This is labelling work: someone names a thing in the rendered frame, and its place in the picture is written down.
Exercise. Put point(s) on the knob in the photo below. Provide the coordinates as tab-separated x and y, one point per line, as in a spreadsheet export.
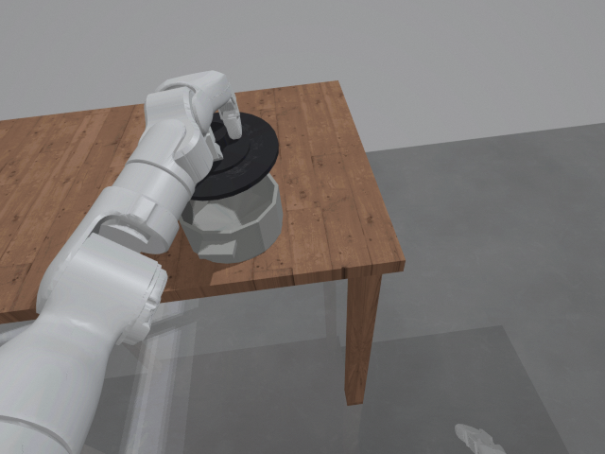
221	135

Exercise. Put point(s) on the left robot forearm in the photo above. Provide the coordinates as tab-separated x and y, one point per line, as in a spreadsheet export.
141	209

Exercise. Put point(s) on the table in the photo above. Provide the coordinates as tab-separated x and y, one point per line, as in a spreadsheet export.
335	223

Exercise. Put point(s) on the lid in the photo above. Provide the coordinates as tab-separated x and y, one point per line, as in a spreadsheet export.
246	161

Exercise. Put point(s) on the robot left hand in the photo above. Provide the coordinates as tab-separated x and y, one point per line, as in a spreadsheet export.
223	99

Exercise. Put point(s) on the robot right hand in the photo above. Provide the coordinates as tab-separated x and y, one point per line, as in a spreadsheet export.
479	441

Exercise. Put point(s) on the robot left upper arm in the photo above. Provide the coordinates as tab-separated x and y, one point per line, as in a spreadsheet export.
52	374

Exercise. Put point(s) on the pot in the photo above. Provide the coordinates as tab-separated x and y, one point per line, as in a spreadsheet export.
237	228

